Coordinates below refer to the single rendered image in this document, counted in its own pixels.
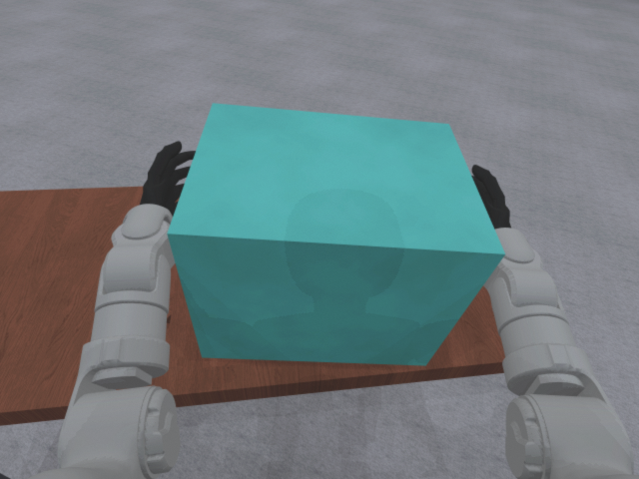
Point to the robot right upper arm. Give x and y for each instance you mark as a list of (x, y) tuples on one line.
[(565, 437)]

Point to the robot left forearm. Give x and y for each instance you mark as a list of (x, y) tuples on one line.
[(128, 345)]

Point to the robot right forearm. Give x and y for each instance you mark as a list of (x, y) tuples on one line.
[(541, 356)]

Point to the robot left upper arm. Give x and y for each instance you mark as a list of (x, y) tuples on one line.
[(120, 434)]

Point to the carton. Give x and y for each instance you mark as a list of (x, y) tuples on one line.
[(306, 236)]

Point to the left robot hand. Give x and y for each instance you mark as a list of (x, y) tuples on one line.
[(160, 188)]

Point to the right robot hand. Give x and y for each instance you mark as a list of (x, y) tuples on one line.
[(492, 197)]

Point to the table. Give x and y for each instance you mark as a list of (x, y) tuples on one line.
[(53, 244)]

